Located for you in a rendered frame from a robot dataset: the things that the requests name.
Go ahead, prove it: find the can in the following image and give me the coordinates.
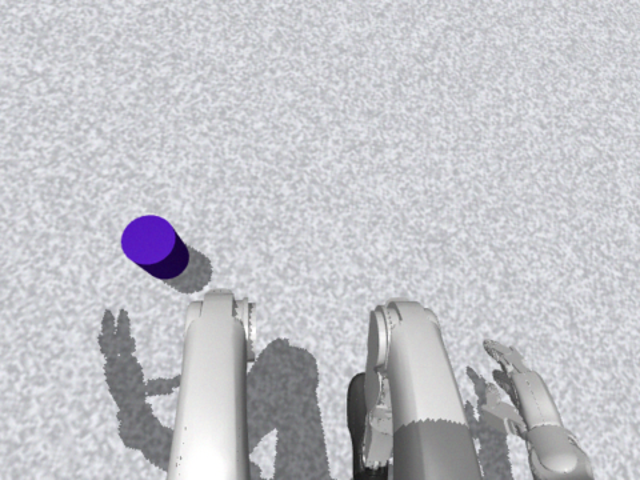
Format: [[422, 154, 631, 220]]
[[121, 215, 189, 279]]

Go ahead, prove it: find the right robot hand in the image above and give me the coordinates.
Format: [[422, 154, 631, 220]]
[[481, 339, 564, 440]]

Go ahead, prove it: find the right robot foot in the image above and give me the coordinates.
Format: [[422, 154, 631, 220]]
[[347, 372, 388, 480]]

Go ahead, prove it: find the right robot arm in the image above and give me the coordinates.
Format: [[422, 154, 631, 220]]
[[525, 425, 595, 480]]

